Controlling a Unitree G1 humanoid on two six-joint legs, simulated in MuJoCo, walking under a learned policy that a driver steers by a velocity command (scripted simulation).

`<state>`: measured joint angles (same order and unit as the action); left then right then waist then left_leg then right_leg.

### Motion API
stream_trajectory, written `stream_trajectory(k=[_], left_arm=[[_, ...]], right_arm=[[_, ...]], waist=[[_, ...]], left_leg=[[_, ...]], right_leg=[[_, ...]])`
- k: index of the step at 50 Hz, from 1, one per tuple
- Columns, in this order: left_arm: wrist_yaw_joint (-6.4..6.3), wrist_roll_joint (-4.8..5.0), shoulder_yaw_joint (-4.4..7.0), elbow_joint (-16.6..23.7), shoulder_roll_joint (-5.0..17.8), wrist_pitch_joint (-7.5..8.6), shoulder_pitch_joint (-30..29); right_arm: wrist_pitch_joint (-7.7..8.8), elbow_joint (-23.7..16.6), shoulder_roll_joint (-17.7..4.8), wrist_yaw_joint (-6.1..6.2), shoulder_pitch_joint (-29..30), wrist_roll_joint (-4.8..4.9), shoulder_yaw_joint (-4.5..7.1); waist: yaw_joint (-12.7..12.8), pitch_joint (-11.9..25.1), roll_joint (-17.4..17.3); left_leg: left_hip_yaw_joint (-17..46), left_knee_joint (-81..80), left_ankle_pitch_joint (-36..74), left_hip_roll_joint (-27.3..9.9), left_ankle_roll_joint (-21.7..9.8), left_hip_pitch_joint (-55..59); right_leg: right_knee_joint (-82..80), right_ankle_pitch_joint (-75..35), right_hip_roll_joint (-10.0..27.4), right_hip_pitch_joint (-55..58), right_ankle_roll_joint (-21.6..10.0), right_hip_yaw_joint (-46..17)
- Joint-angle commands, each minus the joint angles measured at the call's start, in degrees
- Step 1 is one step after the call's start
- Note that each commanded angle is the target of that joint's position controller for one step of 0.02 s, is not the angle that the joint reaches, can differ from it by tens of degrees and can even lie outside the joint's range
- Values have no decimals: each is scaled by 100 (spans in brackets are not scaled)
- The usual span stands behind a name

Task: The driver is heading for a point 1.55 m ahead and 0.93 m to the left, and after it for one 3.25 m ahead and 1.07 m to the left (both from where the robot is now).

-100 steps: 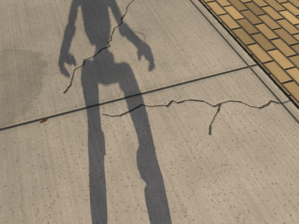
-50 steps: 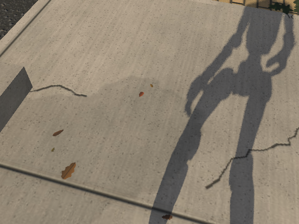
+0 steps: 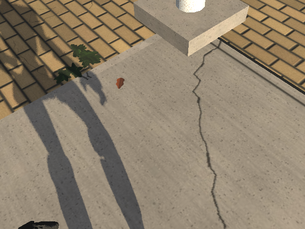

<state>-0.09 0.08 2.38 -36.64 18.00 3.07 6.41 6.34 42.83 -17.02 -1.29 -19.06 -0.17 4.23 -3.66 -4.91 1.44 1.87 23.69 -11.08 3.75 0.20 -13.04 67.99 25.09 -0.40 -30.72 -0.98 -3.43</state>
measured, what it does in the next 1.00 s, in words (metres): walks ahead, turning left: right foot, then left foot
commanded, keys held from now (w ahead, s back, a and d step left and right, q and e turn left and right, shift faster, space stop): q+shift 1.00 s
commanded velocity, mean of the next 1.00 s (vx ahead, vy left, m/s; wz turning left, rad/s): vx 0.12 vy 0.00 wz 0.75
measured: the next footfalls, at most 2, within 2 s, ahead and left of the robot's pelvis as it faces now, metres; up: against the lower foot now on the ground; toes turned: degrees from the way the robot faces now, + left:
right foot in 0.16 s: +0.29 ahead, -0.09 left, +0.00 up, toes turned +9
left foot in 0.60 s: +0.21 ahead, +0.16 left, +0.00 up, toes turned +32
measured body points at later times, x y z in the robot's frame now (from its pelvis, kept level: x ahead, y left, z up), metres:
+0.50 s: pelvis +0.18 +0.00 +0.00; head +0.22 +0.02 +0.45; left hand +0.23 +0.32 -0.10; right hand +0.42 -0.23 -0.08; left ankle +0.18 +0.15 -0.69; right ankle +0.25 -0.10 -0.74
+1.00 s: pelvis +0.23 +0.03 +0.00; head +0.26 +0.06 +0.44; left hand +0.13 +0.35 -0.10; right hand +0.58 -0.02 -0.07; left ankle +0.17 +0.14 -0.74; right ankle +0.35 -0.02 -0.74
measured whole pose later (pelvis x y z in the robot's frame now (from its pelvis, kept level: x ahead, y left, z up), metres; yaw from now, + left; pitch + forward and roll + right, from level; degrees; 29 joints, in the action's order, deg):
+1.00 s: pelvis +0.23 +0.03 +0.00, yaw +50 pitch +3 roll -1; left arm 0.5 0.3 4.4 -42.5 17.7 0.9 4.1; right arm -3.7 30.2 -20.4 1.6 -8.2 1.4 5.4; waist -0.2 -2.3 -0.9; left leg 16.0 32.5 -12.6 7.8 -0.2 -21.3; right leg 30.8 14.4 -4.0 -20.8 2.8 -7.2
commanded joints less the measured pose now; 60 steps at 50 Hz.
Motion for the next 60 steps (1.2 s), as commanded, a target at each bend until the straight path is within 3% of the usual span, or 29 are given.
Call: stream_trajectory(k=[1, 3, 7, 8, 9, 10, 11, 12, 15, 18, 22, 26, 29, 30, 31, 32, 33, 34, 35, 41, 49, 50, 51, 52, 53, 54, 57, 58, 60], left_arm=[[103, -125, -148, 509, -145, 210, -17], [201, -75, -146, 430, -20, 279, -178], [87, -194, 88, 349, 502, 175, -173], [2, -254, 155, 344, 680, 155, 60], [-111, -356, 228, 347, 1071, 93, 563], [-72, -373, 167, 380, 854, -76, 535], [-36, -181, 152, 369, 612, -180, 344], [-28, -69, 102, 367, 393, -214, 108], [-11, -164, 117, 307, 353, -200, -728], [-92, -202, 172, 145, 308, -111, -816], [-177, -141, 285, -46, 526, -161, -724], [-57, 30, 421, -179, 833, -196, -533], [24, 182, 458, -308, 813, -219, -374], [66, 148, 436, -455, 639, -238, -31], [91, -104, 366, -251, 410, -244, 66], [29, -209, 337, 16, 451, -238, -457], [-12, -95, 391, 53, 657, -253, -786], [-58, -14, 387, 64, 602, -242, -763], [-115, -58, 402, -44, 635, -237, -600], [-71, -16, 307, -220, 404, -195, -383], [64, 39, 419, -290, 628, -122, -5], [44, 11, 484, -348, 762, -118, 193], [9, -81, 539, -310, 1086, -158, 228], [18, -293, 535, -312, 1257, -188, 126], [12, -267, 452, -133, 957, -153, -171], [-15, -173, 352, -67, 632, -156, -384], [9, -26, 83, -163, 142, -167, -534], [21, 17, 108, -185, 238, -216, -508], [-3, 74, 350, -203, 867, -362, -42]], right_arm=[[55, -305, -677, 35, 412, 154, 69], [-81, -299, -1190, 144, 398, 203, 244], [-161, -365, -998, 216, 332, 243, 226], [-163, -444, -812, 212, 318, 209, 185], [-188, -604, -439, 204, 126, 126, 50], [-287, -420, -296, 221, -1114, 227, -37], [-438, -342, -745, 255, -1154, 245, 74], [-569, -407, -854, 305, -769, 243, 145], [-922, -488, -738, 434, -666, 151, 205], [-974, -722, -520, 421, -334, 132, 193], [-923, -1000, -344, 211, 275, 122, 88], [-1033, -1206, -592, 17, 602, 148, 147], [-1106, -1244, -748, 1, 513, 119, 267], [-1098, -1162, -1057, 85, 166, 80, 397], [-1065, -1249, -1978, 219, -30, 73, 616], [-891, -1475, -1948, 172, 151, -133, 545], [-752, -1425, -1686, 105, 179, -119, 497], [-677, -1363, -1575, 129, 359, -8, 465], [-693, -1405, -1365, 173, 647, 115, 405], [-844, -1599, -1285, 361, 1044, 106, 366], [-939, -1702, -1233, 304, 1375, 169, 384], [-946, -1713, -1091, 301, 1372, 190, 340], [-956, -1620, -635, 290, 924, 105, 205], [-888, -1775, -785, 299, 939, 77, 234], [-818, -1599, -1173, 312, 695, -19, 329], [-816, -1402, -1264, 313, 731, -1, 361], [-846, -1198, -427, 307, 739, -115, 73], [-817, -1240, -299, 271, 873, -142, 6], [-737, -1318, -344, 286, 1310, -60, 18]], waist=[[451, 641, -520], [441, 889, -599], [723, 925, -545], [845, 1089, -394], [931, 1768, 641], [553, 2830, 1469], [528, 2571, 1045], [505, 1867, 742], [106, 976, 679], [99, 900, 543], [252, 1014, 392], [326, 936, 446], [154, 962, 244], [69, 1000, -332], [256, 938, -2299], [29, 1394, -2015], [-111, 1411, -1236], [88, 1212, -973], [253, 1138, -691], [415, 1364, -755], [537, 1181, -1250], [591, 1215, -1070], [318, 1491, 40], [148, 1016, 1444], [90, 928, 1100], [116, 804, 647], [67, 720, 362], [112, 653, 576], [476, 568, 944]], left_leg=[[1609, -660, 4316, -1385, -1299, 521], [1362, -780, 3662, -1188, -1135, 13], [1395, -40, 2511, -790, -445, -416], [1307, 648, 1961, -475, -242, -738], [870, 2355, -694, -58, 68, -1522], [667, 3638, -3242, -38, 199, -1997], [505, 4302, -2893, -365, 333, -2229], [311, 4617, -2499, -516, 428, -2598], [123, 4901, -1674, -834, 653, -2162], [18, 4393, -1035, -999, 676, -2012], [-177, 2958, -296, -1092, 485, -1485], [-487, 2008, -430, -963, 188, -1057], [-651, 832, 19, -674, -205, -285], [-203, 312, 1032, -712, -481, 444], [1984, 71, 3737, -2124, -1269, 1528], [3133, -139, 3270, -2537, -2157, 1515], [2644, -299, 2772, -2313, -2025, 1476], [2301, -298, 2315, -2009, -1722, 1313], [2079, -261, 2038, -1819, -1468, 1180], [2017, -56, 1988, -1301, -1270, 532], [2980, 211, 787, -848, -897, -170], [2821, 521, 207, -597, -678, -519], [1939, 1713, -1560, -21, -366, -920], [1104, 2927, -2611, 603, -56, -1940], [1210, 3959, -2456, 233, 126, -1937], [1208, 4298, -2098, 186, 220, -1803], [987, 3532, -1527, -97, 500, -1225], [522, 2798, -1480, -224, 571, -1030], [127, 1779, -1700, -43, 623, -825]], right_leg=[[-1887, -430, 174, -58, 198, 12], [-2945, -1777, -171, 1114, 189, 140], [-4126, -3444, -81, 2620, -115, -158], [-4198, -4043, 269, 3190, -255, -313], [-3928, -6259, 1670, 4268, -756, -1332], [-3741, -6661, 2911, 4800, -1589, -2397], [-4076, -5244, 2670, 4262, -1596, -2451], [-4347, -4141, 2313, 3744, -1430, -1990], [-5103, -3029, 1813, 1979, -1278, -873], [-5320, -3005, 1725, 1742, -1314, -101], [-5265, -3105, 1793, 1935, -1266, 563], [-4980, -3115, 2037, 2250, -1042, 849], [-4114, -2610, 1909, 2224, -498, 1217], [-3207, -1991, 1541, 1737, -117, 1499], [-1227, 794, 669, -141, 491, 1933], [-94, 1485, 95, -1044, 651, 625], [226, 1085, 136, -1204, 527, 146], [62, 557, 183, -1260, 398, -22], [-195, 183, 253, -1245, 366, -105], [-1905, -631, -240, -160, 579, -234], [-4112, -1181, -357, 1375, 333, -345], [-4683, -1693, 2, 2002, 192, -440], [-4938, -1910, 1257, 2608, -254, -1520], [-5313, -2365, 1997, 2250, -1206, -3094], [-5281, -2322, 2182, 2019, -1557, -3233], [-5139, -2230, 1831, 1832, -1403, -2545], [-5084, -1918, 1004, 1689, -954, -1666], [-5078, -2060, 764, 1709, -871, -1446], [-4879, -2513, 616, 1970, -916, -1587]])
